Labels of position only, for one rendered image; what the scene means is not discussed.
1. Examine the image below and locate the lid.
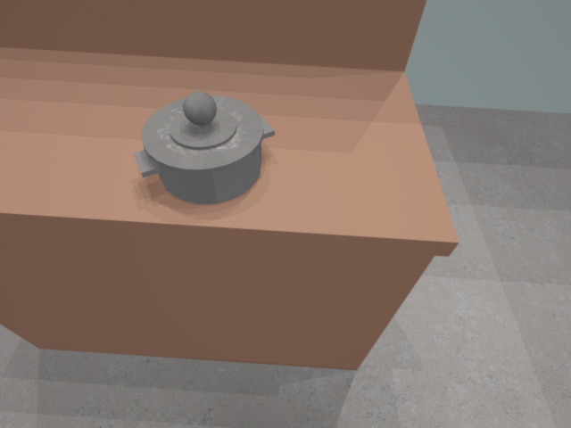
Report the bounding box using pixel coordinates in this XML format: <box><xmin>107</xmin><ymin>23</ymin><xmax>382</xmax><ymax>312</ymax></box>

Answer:
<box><xmin>141</xmin><ymin>95</ymin><xmax>264</xmax><ymax>174</ymax></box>

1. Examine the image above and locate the pot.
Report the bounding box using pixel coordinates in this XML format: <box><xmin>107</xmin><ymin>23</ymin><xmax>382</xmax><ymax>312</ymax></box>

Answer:
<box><xmin>133</xmin><ymin>115</ymin><xmax>275</xmax><ymax>204</ymax></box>

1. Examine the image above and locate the knob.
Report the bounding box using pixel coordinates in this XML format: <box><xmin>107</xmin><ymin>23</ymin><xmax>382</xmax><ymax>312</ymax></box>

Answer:
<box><xmin>183</xmin><ymin>91</ymin><xmax>217</xmax><ymax>125</ymax></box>

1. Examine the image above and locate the table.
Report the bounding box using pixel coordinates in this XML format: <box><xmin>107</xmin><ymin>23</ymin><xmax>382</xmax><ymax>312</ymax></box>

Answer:
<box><xmin>0</xmin><ymin>0</ymin><xmax>459</xmax><ymax>370</ymax></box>

